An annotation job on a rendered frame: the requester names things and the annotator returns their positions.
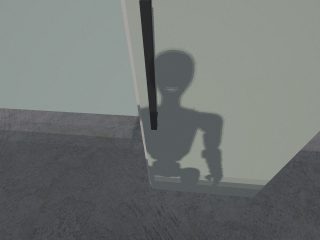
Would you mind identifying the handle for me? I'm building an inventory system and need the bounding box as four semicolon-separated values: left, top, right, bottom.
139;0;158;130

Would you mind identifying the fridge door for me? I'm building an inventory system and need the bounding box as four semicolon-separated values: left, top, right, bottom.
125;0;320;198

